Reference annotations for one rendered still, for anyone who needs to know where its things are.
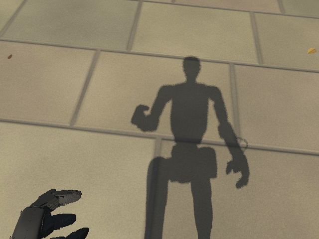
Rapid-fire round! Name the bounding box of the left robot hand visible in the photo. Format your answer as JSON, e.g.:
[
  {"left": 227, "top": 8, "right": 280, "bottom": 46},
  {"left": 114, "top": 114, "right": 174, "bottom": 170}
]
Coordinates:
[{"left": 9, "top": 188, "right": 90, "bottom": 239}]

